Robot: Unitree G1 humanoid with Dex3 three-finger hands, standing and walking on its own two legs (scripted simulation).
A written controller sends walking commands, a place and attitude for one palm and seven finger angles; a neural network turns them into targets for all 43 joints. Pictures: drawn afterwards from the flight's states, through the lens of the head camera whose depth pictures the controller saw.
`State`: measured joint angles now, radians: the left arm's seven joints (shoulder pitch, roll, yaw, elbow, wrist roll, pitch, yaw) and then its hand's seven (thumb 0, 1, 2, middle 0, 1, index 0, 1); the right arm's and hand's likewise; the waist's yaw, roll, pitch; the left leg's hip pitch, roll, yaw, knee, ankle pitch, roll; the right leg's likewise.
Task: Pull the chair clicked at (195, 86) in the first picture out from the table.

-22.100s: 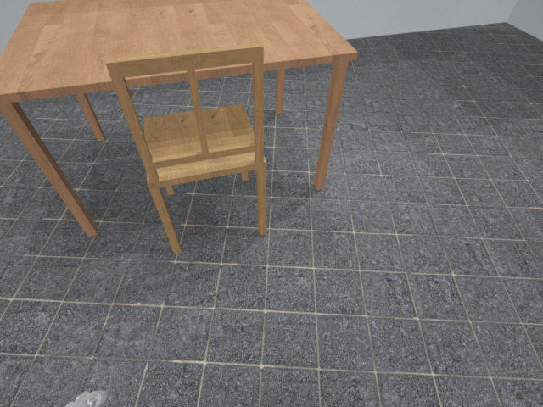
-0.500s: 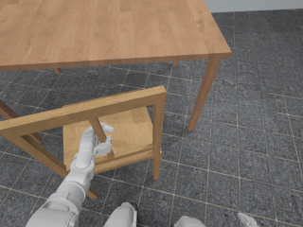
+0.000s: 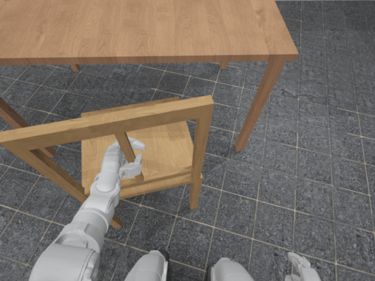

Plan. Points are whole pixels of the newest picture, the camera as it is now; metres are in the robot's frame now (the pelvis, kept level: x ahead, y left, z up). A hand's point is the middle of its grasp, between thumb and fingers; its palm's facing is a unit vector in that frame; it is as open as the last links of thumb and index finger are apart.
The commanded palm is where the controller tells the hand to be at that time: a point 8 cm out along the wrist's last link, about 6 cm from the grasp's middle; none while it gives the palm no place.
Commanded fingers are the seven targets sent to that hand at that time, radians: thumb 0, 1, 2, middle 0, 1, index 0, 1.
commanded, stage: step backward, pulling the chair out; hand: left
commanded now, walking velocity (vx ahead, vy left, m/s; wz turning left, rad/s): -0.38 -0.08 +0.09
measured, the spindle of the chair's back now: (131, 159) +0.39 +0.16 -0.08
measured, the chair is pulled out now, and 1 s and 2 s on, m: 0.18 0.34 0.42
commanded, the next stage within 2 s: none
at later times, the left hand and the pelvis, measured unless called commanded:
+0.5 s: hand (134, 197) +0.28 +0.13 -0.06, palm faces +0.03 -0.97 -0.22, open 5.3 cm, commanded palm +0.28 +0.19 -0.05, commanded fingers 0.00 0.90 0.90 -0.50 -1.45 -0.50 -1.45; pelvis -0.07 -0.02 +0.00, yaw +3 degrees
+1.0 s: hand (125, 235) +0.20 +0.14 -0.06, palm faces +0.04 -0.97 -0.22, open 5.4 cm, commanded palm +0.21 +0.19 -0.05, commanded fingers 0.00 0.90 0.90 -0.50 -1.45 -0.50 -1.45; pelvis -0.15 -0.01 +0.00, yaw +5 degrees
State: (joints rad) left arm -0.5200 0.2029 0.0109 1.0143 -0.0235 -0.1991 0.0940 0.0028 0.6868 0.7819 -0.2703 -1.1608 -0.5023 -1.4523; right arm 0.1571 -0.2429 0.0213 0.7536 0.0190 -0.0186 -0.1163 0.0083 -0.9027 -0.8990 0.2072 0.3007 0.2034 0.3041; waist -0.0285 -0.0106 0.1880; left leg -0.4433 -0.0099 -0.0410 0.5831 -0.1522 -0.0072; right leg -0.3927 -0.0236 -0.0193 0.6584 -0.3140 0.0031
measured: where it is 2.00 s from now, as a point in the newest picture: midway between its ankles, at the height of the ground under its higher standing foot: outside the picture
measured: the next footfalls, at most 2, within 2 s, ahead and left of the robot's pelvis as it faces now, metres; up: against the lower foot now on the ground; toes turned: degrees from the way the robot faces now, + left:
left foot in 0.34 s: -0.03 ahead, +0.13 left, +0.00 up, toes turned +6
right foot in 0.82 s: +0.02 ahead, -0.13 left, +0.00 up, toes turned +1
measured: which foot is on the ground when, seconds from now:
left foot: down 0.00-0.16, up 0.18-0.32, down 0.34-1.00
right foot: down 0.00-0.72, up 0.74-0.80, down 0.82-1.00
